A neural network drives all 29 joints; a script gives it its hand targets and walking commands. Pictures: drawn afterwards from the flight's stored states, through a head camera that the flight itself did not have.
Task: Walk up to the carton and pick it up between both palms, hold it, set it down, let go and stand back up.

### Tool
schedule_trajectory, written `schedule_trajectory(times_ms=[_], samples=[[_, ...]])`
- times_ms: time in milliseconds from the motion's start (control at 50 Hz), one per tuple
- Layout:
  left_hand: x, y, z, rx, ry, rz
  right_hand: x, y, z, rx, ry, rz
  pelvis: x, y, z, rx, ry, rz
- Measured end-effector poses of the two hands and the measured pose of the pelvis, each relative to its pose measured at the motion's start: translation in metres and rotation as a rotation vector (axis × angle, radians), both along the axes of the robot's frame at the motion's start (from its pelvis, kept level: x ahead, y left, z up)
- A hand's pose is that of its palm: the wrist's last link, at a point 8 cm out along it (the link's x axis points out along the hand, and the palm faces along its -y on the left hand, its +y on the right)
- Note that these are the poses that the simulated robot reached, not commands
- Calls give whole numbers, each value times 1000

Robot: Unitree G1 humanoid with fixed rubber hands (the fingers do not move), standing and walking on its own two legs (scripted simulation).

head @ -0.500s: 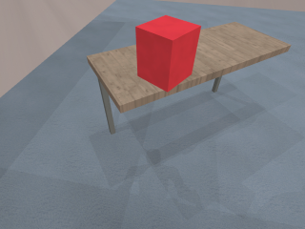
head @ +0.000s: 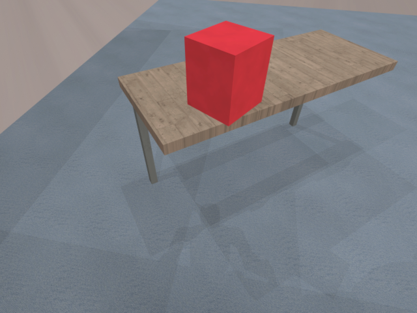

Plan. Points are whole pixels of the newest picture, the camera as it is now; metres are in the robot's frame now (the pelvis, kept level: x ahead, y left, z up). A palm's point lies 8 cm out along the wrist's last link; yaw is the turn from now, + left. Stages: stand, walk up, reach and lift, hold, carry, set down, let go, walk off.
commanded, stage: walk up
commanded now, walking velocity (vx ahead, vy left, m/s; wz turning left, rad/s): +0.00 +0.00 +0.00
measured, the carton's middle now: (227, 72) +0.89 -0.05 +0.05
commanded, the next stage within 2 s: none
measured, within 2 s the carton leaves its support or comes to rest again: neither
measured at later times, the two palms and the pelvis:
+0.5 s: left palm out of the picture +0.12 +0.25 -0.08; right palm out of the picture +0.12 -0.41 -0.13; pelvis +0.05 -0.08 -0.01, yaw +4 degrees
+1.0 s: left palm (137, 290) +0.22 +0.16 -0.10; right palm (399, 247) +0.34 -0.48 -0.14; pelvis +0.24 -0.16 -0.03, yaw +6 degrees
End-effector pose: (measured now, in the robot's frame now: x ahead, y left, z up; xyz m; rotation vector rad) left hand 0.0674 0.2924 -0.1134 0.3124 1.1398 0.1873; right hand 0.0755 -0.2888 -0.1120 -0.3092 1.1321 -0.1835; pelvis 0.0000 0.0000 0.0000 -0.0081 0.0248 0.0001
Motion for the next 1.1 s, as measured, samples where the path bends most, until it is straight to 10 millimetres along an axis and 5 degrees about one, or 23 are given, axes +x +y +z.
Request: schedule_trajectory(times_ms=[200,320,440,660,840,960,1020,1100], samples=[[4,3,3,9,12,-34,1,-7,1,-11,6,2,4,-2,0,1,4,6],[22,9,16,60,-22,-27,-1,-47,5,-60,47,27,14,-25,-1,11,11,52],[46,-20,26,116,-30,-34,18,-103,-8,-73,64,38,33,-64,-10,62,26,58],[43,-74,64,145,0,122,125,-143,-3,-20,12,144,102,-117,13,111,-61,76],[52,-109,41,106,142,207,206,-166,-12,-39,58,184,176,-141,1,93,-36,80],[110,-124,12,92,152,192,260,-178,-30,-61,33,188,223,-155,-23,98,-22,85],[178,-138,12,101,86,119,266,-200,-33,-74,29,136,244,-171,-25,107,-16,111],[295,-165,25,122,-98,6,279,-238,-34,-88,56,111,273,-205,-28,107,-5,141]])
